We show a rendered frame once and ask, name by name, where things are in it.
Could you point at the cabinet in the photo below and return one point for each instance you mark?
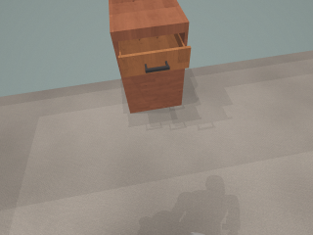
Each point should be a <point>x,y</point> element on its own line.
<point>136,19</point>

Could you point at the handle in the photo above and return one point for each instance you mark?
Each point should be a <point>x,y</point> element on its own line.
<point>162,68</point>

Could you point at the drawer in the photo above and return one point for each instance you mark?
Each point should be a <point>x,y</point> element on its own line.
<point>154,51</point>

